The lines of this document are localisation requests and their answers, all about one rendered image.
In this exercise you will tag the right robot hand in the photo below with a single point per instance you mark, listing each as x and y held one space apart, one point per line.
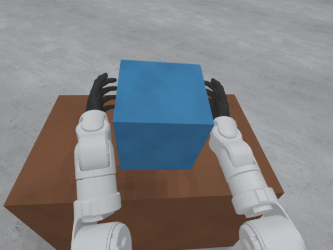
218 101

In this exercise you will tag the left robot forearm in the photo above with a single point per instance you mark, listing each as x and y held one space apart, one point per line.
97 196

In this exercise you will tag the left robot hand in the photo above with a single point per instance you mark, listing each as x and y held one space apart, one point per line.
96 100

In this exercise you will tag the right robot upper arm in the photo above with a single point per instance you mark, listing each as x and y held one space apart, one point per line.
270 233

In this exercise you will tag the right robot forearm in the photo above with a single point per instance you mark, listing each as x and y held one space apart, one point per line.
251 195

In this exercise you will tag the carton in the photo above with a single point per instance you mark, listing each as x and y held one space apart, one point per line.
162 116

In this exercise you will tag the pedestal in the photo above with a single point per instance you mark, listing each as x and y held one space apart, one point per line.
163 209

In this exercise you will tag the left robot upper arm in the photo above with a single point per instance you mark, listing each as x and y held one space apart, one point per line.
103 236

